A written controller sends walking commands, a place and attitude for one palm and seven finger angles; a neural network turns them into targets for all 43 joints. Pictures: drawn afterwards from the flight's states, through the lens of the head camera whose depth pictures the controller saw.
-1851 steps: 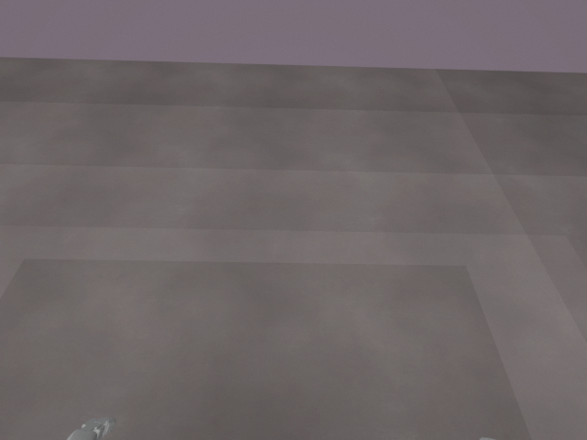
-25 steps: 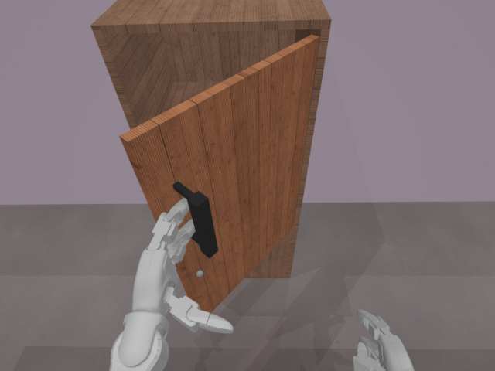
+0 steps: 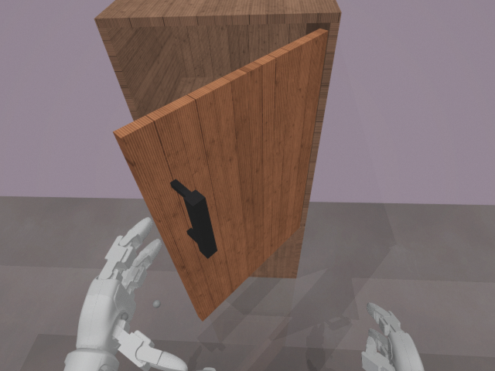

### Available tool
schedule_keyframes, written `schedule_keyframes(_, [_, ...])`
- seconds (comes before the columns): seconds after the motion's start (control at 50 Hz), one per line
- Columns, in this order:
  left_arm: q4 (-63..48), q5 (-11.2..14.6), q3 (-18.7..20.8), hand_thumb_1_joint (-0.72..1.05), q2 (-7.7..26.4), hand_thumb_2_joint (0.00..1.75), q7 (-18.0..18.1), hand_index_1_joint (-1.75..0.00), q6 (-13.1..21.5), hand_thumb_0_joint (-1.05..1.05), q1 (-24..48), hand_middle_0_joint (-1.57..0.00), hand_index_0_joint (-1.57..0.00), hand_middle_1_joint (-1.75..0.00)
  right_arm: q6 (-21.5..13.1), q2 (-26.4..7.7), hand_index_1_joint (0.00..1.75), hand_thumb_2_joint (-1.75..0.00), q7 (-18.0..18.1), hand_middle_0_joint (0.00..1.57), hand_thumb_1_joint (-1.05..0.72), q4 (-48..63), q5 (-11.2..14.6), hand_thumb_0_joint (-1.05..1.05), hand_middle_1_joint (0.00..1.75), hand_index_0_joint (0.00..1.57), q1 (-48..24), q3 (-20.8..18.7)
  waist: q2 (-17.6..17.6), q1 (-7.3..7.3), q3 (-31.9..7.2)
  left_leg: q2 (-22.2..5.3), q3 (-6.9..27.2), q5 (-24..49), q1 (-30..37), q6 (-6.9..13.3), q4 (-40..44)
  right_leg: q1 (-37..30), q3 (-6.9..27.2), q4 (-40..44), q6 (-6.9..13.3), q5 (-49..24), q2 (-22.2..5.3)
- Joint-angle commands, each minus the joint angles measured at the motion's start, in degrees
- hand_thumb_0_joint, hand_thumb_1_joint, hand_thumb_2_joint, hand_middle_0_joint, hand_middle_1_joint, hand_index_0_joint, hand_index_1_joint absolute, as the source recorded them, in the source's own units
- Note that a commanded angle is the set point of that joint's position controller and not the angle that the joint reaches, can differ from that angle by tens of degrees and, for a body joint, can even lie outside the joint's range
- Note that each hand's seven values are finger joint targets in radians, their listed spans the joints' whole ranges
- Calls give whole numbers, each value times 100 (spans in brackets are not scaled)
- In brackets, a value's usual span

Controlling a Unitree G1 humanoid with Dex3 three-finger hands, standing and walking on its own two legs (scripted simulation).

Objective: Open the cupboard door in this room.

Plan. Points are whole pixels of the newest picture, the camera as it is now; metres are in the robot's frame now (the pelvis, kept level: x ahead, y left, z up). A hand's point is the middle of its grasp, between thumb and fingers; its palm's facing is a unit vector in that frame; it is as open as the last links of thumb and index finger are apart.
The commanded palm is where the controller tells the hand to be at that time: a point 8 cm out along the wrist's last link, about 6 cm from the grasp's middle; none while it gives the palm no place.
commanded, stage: slide the hand sideways off the handle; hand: left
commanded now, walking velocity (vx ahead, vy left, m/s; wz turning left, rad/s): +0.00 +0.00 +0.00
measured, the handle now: (193, 219) +0.32 +0.11 +0.11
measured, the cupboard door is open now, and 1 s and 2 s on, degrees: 48 48 48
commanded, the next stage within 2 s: draw the hand back to the body in 0.12 s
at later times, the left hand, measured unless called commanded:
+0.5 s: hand (111, 307) +0.18 +0.18 +0.12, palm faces +0.01 -1.00 -0.06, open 16.3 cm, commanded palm +0.15 +0.24 +0.13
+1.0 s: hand (46, 289) +0.18 +0.25 +0.15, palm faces +0.28 -0.90 -0.33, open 14.1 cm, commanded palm +0.14 +0.29 +0.18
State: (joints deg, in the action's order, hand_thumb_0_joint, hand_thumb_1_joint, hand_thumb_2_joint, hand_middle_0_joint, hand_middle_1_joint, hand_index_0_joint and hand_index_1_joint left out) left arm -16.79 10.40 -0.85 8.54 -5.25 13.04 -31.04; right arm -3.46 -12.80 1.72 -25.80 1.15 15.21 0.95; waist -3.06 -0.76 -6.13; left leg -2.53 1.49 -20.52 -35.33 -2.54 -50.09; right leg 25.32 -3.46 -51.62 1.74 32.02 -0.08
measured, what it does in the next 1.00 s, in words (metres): stands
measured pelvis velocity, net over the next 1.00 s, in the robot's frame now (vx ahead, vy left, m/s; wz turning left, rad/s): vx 0.00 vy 0.03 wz -0.01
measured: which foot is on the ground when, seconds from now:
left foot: down 0.00-1.00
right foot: down 0.00-1.00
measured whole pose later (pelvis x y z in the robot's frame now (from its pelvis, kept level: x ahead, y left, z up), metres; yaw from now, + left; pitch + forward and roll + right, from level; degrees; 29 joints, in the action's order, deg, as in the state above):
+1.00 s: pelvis +0.00 +0.03 +0.04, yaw -1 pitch -1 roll -1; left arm -24.7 3.6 9.1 17.2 5.7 3.2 -32.2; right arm -7.0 -12.3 6.4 -31.8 0.5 12.7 3.7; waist -2.9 -2.9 -1.5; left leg -1.5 -0.2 -13.8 -20.0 -0.1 -34.7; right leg 9.0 -2.2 -32.2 -0.8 22.2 -0.9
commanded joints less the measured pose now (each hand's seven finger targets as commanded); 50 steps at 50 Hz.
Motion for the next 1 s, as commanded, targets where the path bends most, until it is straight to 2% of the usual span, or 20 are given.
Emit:
schedule_keyframes(0.0, [-1307,292,748,-50,700,30,-250,-30,477,0,-26,-15,-15,-30,-365,-517,30,-90,114,20,-90,956,35,0,30,20,-547,-249,528,-14,-608,340,-128,1001,931,385,268,267,362,1037,-354,-3153,-15])
schedule_keyframes(0.06, [-1241,444,874,-50,772,30,-465,-30,504,0,-106,-15,-15,-30,-370,-526,30,-90,156,20,-90,930,59,0,30,20,-546,-251,605,14,-522,349,-91,985,809,384,207,261,409,1058,-391,-3208,-43])
schedule_keyframes(0.08, [-1325,485,741,-50,653,30,-538,-30,541,0,76,-15,-15,-30,-401,-544,30,-90,166,20,-90,944,68,0,30,20,-555,-239,558,79,-481,361,-92,980,844,393,187,372,402,1057,-405,-3221,-43])
schedule_keyframes(0.1, [-1281,513,833,-50,741,30,-567,-30,573,0,85,-15,-15,-30,-425,-555,30,-90,181,20,-90,903,74,0,30,20,-527,-257,450,66,-499,344,-76,976,887,387,202,448,350,1023,-374,-3116,-6])
schedule_keyframes(0.16, [-1347,560,472,-50,506,30,-639,-30,619,0,283,-15,-15,-30,-537,-585,30,-90,199,20,-90,929,82,0,30,20,-514,-246,413,148,-391,337,-19,806,903,412,220,673,257,1036,-315,-2512,47])
schedule_keyframes(0.24, [-1601,452,613,-50,735,30,-560,-30,611,0,260,-15,-15,-30,-597,-576,30,-90,199,20,-90,977,83,0,30,20,-496,-267,195,16,-675,321,-19,917,1061,423,312,637,149,924,-228,-2364,95])
schedule_keyframes(0.26, [-1628,431,766,-50,881,30,-499,-30,568,0,172,-15,-15,-30,-600,-553,30,-90,201,20,-90,962,80,0,30,20,-519,-266,172,-43,-715,312,-20,951,1069,426,336,553,135,922,-208,-2336,110])
schedule_keyframes(0.34, [-1631,469,952,-50,902,30,-363,-30,311,0,99,-15,-15,-30,-576,-510,30,-90,211,20,-90,985,122,0,30,20,-623,-211,128,-99,-522,295,-34,776,1084,396,514,562,36,1027,-178,-2010,165])
schedule_keyframes(0.36, [-1553,470,959,-50,891,30,-346,-30,222,0,81,-15,-15,-30,-576,-519,30,-90,216,20,-90,967,115,0,30,20,-650,-198,329,-91,-476,284,-16,700,1054,407,547,517,35,1099,-183,-1884,174])
schedule_keyframes(0.38, [-1555,499,885,-50,790,30,-359,-30,143,0,82,-15,-15,-30,-588,-516,30,-90,221,20,-90,992,130,0,30,20,-677,-184,338,-75,-408,283,-24,645,1063,405,576,548,34,1144,-200,-1833,167])
schedule_keyframes(0.54, [-1896,701,1252,-50,1103,30,-562,-30,-210,0,304,-15,-15,-30,-758,-571,30,-90,285,20,-90,901,155,0,30,20,-690,-113,147,-95,-436,264,38,629,1347,391,794,418,-28,1329,-183,-1742,206])
schedule_keyframes(0.6, [-1855,780,1383,-50,1162,30,-644,-30,-329,0,243,-15,-15,-30,-814,-572,30,-90,296,20,-90,838,177,0,30,20,-730,-85,73,-115,-270,269,47,623,1364,383,863,382,-46,1416,-181,-1745,214])
schedule_keyframes(0.7, [-2044,838,1514,-32,1272,37,-705,-30,-487,0,494,-16,-16,-30,-929,-621,30,-90,317,20,-90,781,196,0,30,20,-770,-67,20,-126,-207,260,104,425,1497,374,1046,346,-92,1549,-171,-1443,228])
schedule_keyframes(0.72, [-2538,-51,1575,-29,2013,39,91,-30,-467,0,715,-16,-16,-30,-851,-552,30,-90,470,20,-90,854,103,0,30,20,-943,-10,25,-316,-67,286,-22,355,1651,375,1254,317,303,2152,-92,-1345,94])
schedule_keyframes(0.74, [-2267,-133,1427,-26,1558,40,441,-30,-568,0,349,-16,-16,-30,-816,-458,30,-90,534,20,-90,781,56,0,30,20,-902,41,-30,-187,250,282,-60,280,1773,358,1312,375,273,2352,-83,-1106,40])
schedule_keyframes(0.76, [-2264,-305,1388,-22,1554,42,664,-30,-634,0,347,-16,-16,-30,-786,-495,30,-90,544,20,-90,708,26,0,30,20,-891,31,152,-199,275,265,-59,284,1884,383,1374,295,252,2505,-104,-1044,35])
schedule_keyframes(0.78, [-2053,-406,1263,-18,1385,43,804,-30,-680,0,188,-16,-16,-30,-739,-458,30,-90,557,20,-90,644,17,0,30,20,-907,52,151,-146,411,229,-86,257,1964,382,1468,232,180,2517,-116,-973,18])
schedule_keyframes(0.86, [-1985,-646,1492,-5,1637,50,1141,-30,-639,0,309,-17,-17,-30,-686,-534,30,-90,575,20,-90,467,-74,0,30,20,-1038,36,86,-190,327,214,-88,462,2376,402,1892,-267,116,2744,-116,-1262,28])
schedule_keyframes(0.92, [-2118,-701,1526,6,1622,54,1230,-30,-587,0,366,-17,-17,-30,-676,-530,30,-90,554,20,-90,380,-96,0,30,20,-1074,33,-91,-198,188,194,-95,781,2700,394,2165,-646,66,2789,-107,-1612,24])
schedule_keyframes(0.98, [-2083,-717,1640,17,1671,58,1278,-30,-586,0,287,-17,-17,-30,-684,-543,30,-90,526,20,-90,286,-114,0,30,20,-1123,8,48,-230,146,175,-119,1160,2891,404,2363,-991,45,2882,-114,-2037,26])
